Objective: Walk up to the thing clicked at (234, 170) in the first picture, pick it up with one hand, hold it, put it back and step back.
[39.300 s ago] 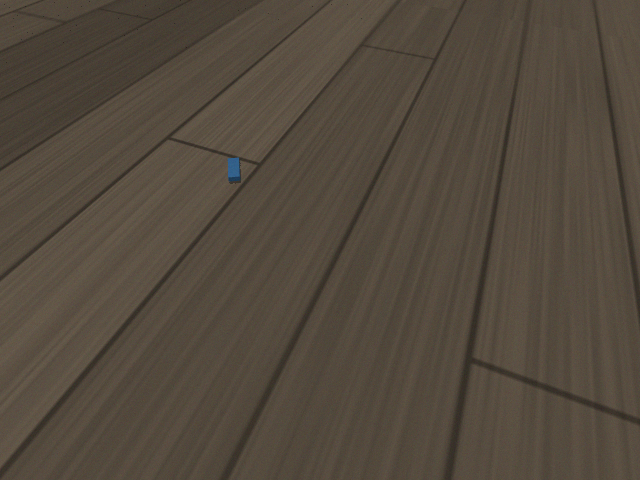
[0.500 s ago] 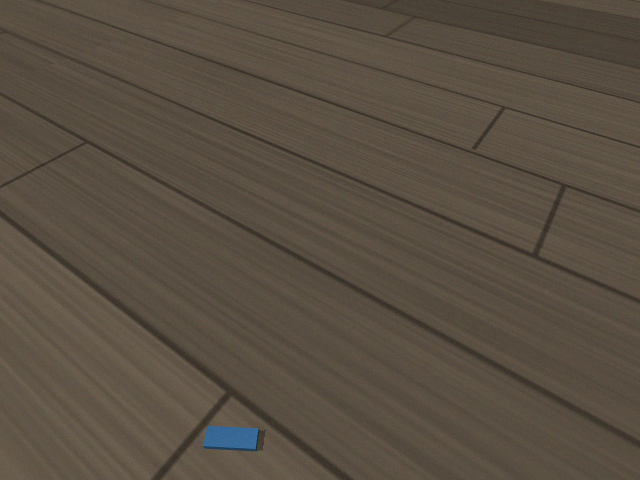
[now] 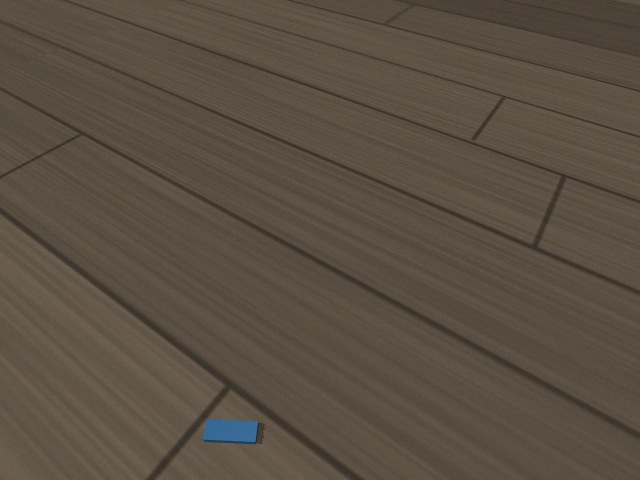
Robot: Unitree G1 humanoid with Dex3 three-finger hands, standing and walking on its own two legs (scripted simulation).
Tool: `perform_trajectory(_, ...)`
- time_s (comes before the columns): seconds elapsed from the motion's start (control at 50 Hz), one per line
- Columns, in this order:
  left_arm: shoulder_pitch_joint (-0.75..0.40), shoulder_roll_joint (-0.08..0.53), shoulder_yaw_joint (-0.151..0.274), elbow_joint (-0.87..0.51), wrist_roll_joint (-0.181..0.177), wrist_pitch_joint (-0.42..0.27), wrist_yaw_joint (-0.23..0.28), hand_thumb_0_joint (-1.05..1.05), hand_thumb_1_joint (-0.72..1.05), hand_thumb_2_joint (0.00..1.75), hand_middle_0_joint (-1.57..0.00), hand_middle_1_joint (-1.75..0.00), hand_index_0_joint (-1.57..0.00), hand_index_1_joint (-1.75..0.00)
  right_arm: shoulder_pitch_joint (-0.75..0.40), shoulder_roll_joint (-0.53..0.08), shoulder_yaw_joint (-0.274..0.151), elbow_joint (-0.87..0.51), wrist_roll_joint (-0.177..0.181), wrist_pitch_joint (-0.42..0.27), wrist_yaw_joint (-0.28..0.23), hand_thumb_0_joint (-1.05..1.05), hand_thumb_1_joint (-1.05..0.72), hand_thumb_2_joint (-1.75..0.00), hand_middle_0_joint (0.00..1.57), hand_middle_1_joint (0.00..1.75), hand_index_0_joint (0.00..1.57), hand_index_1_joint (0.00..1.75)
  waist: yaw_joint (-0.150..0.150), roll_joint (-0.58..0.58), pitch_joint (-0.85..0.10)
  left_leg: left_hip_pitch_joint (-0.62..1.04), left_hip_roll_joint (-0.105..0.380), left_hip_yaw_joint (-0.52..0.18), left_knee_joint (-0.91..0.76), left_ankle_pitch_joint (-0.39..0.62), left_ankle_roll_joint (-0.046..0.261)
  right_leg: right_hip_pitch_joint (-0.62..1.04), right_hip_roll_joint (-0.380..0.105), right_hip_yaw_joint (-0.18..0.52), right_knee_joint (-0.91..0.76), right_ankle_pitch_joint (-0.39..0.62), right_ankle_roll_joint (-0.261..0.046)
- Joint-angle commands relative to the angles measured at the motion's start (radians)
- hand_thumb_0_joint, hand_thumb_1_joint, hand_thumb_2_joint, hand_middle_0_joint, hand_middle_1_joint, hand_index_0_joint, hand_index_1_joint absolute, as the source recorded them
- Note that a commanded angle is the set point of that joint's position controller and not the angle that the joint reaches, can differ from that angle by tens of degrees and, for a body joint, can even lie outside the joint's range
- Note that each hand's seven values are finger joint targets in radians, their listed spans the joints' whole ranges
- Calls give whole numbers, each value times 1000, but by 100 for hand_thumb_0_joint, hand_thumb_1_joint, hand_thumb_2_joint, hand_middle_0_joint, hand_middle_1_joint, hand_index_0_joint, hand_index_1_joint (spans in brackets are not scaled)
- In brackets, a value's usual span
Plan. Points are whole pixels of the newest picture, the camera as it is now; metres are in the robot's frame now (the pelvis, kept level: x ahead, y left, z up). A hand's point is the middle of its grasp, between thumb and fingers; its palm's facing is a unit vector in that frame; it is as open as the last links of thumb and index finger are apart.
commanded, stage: step back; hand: left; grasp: from above
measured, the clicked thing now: (231, 431) +0.40 +0.25 -0.77
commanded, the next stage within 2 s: none
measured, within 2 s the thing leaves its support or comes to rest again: neither
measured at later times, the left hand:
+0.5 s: hand out of the picture +0.04 +0.32 -0.18, palm faces -0.09 -0.93 -0.36, open 7.4 cm
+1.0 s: hand out of the picture -0.08 +0.31 -0.15, palm faces -0.05 -0.91 -0.40, open 7.4 cm
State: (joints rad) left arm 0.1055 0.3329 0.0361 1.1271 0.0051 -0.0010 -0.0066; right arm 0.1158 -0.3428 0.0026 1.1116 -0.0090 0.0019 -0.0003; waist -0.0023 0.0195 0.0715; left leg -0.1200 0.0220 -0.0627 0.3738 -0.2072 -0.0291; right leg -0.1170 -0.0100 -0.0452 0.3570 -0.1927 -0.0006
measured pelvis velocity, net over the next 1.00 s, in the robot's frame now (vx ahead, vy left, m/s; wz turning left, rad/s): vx -0.21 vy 0.05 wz -0.03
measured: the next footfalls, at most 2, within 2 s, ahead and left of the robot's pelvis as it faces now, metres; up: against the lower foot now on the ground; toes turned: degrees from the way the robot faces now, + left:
right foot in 0.70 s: -0.12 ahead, -0.07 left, +0.00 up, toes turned -4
left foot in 1.04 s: -0.19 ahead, +0.17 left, +0.00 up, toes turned -4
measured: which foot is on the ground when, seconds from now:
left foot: down 0.00-0.74, up 0.76-1.00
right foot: down 0.00-0.26, up 0.28-0.68, down 0.70-1.00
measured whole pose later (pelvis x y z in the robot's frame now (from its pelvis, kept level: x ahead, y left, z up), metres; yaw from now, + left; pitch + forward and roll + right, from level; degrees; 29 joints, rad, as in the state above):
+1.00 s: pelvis -0.21 +0.05 -0.02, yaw -2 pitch -2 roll +1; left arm 0.14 0.36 0.07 0.77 0.04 0.04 0.01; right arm 0.20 -0.41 -0.04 0.87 -0.01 0.04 -0.02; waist 0.00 0.00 0.17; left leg -0.30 -0.05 -0.07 0.80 -0.47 0.00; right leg -0.35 -0.03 -0.02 0.63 -0.25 -0.01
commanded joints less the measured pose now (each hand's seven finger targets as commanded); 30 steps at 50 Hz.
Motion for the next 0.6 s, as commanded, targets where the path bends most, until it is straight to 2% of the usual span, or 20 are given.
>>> perform_trajectory(0.0, -26, 293, 83, -114, -20, -11, 30, 0, 90, 90, -20, -30, -20, -30, -7, -223, -66, -108, 25, 8, -7, 0, -90, -90, 20, 30, 20, 30, -5, -84, -98, -86, 0, 6, 238, 304, 65, 13, -202, 168, 30, 483, -129)
perform_trajectory(0.02, -50, 304, 89, -140, -14, -5, 31, 0, 90, 90, -20, -30, -20, -30, 10, -221, -74, -120, 23, 17, -8, 0, -90, -90, 20, 30, 20, 30, -12, -131, -118, -98, -33, 30, 327, 166, 60, -9, -261, 210, 13, 479, -181)
perform_trajectory(0.04, -85, 305, 89, -172, -7, -1, 32, 0, 90, 90, -20, -30, -20, -30, 22, -219, -82, -132, 19, 27, -5, 0, -90, -90, 20, 30, 20, 30, -20, -182, -124, -113, -68, 28, 440, -113, 63, -58, -325, 257, -4, 467, -229)
perform_trajectory(0.06, -101, 308, 89, -201, 8, 1, 33, 0, 90, 90, -20, -30, -20, -30, 31, -228, -92, -150, 11, 38, 1, 0, -90, -90, 20, 30, 20, 30, -18, -198, -123, -130, -67, -7, 564, -299, 75, -113, -369, 287, 2, 433, -266)
perform_trajectory(0.08, -117, 305, 91, -218, 16, 3, 35, 0, 90, 90, -20, -30, -20, -30, 55, -219, -94, -161, 13, 45, 4, 0, -90, -90, 20, 30, 20, 30, -31, -190, -106, -140, -50, -43, 604, -335, 84, -156, -367, 260, 25, 403, -272)
perform_trajectory(0.1, -152, 306, 90, -241, 20, 4, 38, 0, 90, 90, -20, -30, -20, -30, 87, -216, -96, -173, 16, 48, 8, 0, -90, -90, 20, 30, 20, 30, -53, -214, -88, -156, -33, -49, 585, -328, 89, -170, -354, 240, 43, 405, -255)
perform_trajectory(0.16, -123, 283, 79, -268, 24, 15, 38, 0, 90, 90, -20, -30, -20, -30, 99, -211, -100, -186, 10, 38, 10, 0, -90, -90, 20, 30, 20, 30, -22, -174, -112, -186, -36, 24, 325, -186, 64, -59, -265, 179, 166, 400, -184)
perform_trajectory(0.18, -123, 289, 78, -278, 16, 24, 36, 0, 90, 90, -20, -30, -20, -30, 121, -207, -104, -181, -1, 32, 9, 0, -90, -90, 20, 30, 20, 30, -33, -165, -115, -141, -42, 54, 189, -80, 60, -73, -240, 159, 224, 368, -154)
perform_trajectory(0.2, -113, 276, 72, -288, 6, 35, 33, 0, 90, 90, -20, -30, -20, -30, 128, -209, -110, -189, -13, 24, 5, 0, -90, -90, 20, 30, 20, 30, -43, -120, -109, -104, -27, 38, 49, 105, 61, -91, -194, 140, 293, 299, -118)
perform_trajectory(0.22, -63, 219, 63, -295, -10, 44, 32, 0, 90, 90, -20, -30, -20, -30, 83, -290, -128, -214, -36, 14, 1, 0, -90, -90, 20, 30, 20, 30, -6, 87, -114, -55, 140, -205, -11, 374, 99, -196, -44, 86, 438, 83, -55)
perform_trajectory(0.24, -57, 192, 58, -301, -12, 52, 41, 0, 90, 90, -20, -30, -20, -30, 57, -364, -139, -238, -36, 6, 1, 0, -90, -90, 20, 30, 20, 30, -3, 197, -92, -17, 269, -357, -6, 611, 177, -340, 115, 118, 581, -423, -29)
perform_trajectory(0.26, -68, 222, 68, -297, -1, 55, 55, 0, 90, 90, -20, -30, -20, -30, 76, -406, -148, -245, -25, 5, 0, 0, -90, -90, 20, 30, 20, 30, -49, 210, -122, -56, 329, -428, 1, 637, 246, -321, 122, 241, 704, -515, -25)
perform_trajectory(0.28, -89, 238, 70, -290, 0, 57, 59, 0, 90, 90, -20, -30, -20, -30, 45, -359, -141, -253, -22, 4, -7, 0, -90, -90, 20, 30, 20, 30, -43, 130, -121, -49, 297, -358, 21, 602, 240, -331, 114, 277, 780, -466, -35)
perform_trajectory(0.3, -57, 234, 68, -284, -9, 57, 59, 0, 90, 90, -20, -30, -20, -30, -2, -320, -130, -262, -21, 5, -16, 0, -90, -90, 20, 30, 20, 30, -9, 107, -125, 1, 245, -250, 60, 603, 232, -376, 118, 279, 830, -399, -38)
perform_trajectory(0.32, -22, 233, 69, -274, -16, 55, 56, 0, 90, 90, -20, -30, -20, -30, -26, -290, -122, -275, -27, 4, -22, 0, -90, -90, 20, 30, 20, 30, 18, 115, -118, 27, 206, -189, 90, 599, 216, -404, 113, 272, 854, -342, -32)
perform_trajectory(0.36, 11, 249, 72, -276, -6, 51, 51, 0, 90, 90, -20, -30, -20, -30, 6, -270, -119, -290, -19, 2, -30, 0, -90, -90, 20, 30, 20, 30, 10, 132, -138, 65, 196, -168, 109, 582, 209, -399, 106, 232, 858, -307, -9)
perform_trajectory(0.42, 8, 242, 77, -302, 6, 47, 45, 0, 90, 90, -20, -30, -20, -30, 60, -267, -126, -301, -15, 2, -37, 0, -90, -90, 20, 30, 20, 30, -23, 97, -126, 120, 245, -192, 106, 572, 278, -410, 99, 215, 814, -342, 22)
perform_trajectory(0.5, 5, 231, 84, -330, 9, 39, 38, 0, 90, 90, -20, -30, -20, -30, 95, -279, -130, -315, -14, 1, -40, 0, -90, -90, 20, 30, 20, 30, -51, 98, -127, 150, 279, -204, 126, 573, 311, -391, 68, 184, 663, -354, 25)
perform_trajectory(0.54, 27, 227, 88, -332, 10, 35, 32, 0, 90, 90, -20, -30, -20, -30, 87, -288, -128, -327, -15, 2, -39, 0, -90, -90, 20, 30, 20, 30, -48, 101, -135, 121, 275, -197, 130, 523, 300, -342, 54, 158, 578, -341, 17)
perform_trajectory(0.58, 73, 220, 91, -322, 13, 34, 26, 0, 90, 90, -20, -30, -20, -30, 54, -296, -128, -341, -13, 5, -36, 0, -90, -90, 20, 30, 20, 30, -33, 120, -152, 72, 269, -184, 123, 404, 280, -276, 37, 114, 482, -311, 4)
